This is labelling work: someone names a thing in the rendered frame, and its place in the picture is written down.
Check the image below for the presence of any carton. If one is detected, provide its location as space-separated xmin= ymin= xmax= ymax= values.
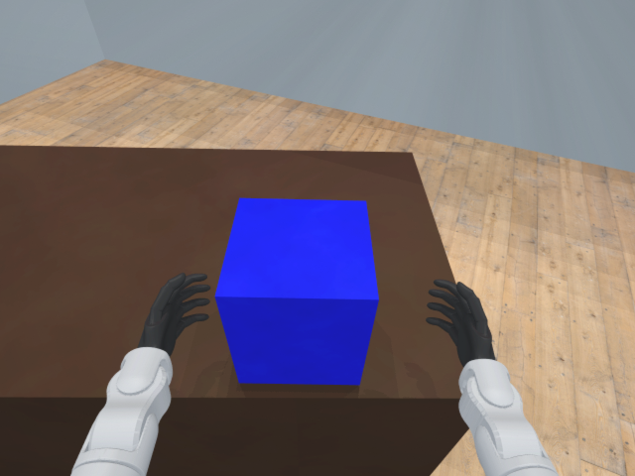
xmin=215 ymin=198 xmax=379 ymax=385

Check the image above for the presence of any pedestal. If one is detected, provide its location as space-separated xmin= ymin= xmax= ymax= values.
xmin=0 ymin=145 xmax=469 ymax=476

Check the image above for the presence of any robot right forearm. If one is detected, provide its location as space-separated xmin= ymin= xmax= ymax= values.
xmin=458 ymin=359 xmax=559 ymax=476

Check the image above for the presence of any robot left hand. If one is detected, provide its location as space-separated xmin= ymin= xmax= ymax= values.
xmin=138 ymin=273 xmax=210 ymax=357

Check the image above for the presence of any robot right hand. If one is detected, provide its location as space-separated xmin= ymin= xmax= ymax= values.
xmin=426 ymin=280 xmax=496 ymax=368

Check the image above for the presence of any robot left forearm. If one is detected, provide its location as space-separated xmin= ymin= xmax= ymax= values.
xmin=70 ymin=347 xmax=173 ymax=476

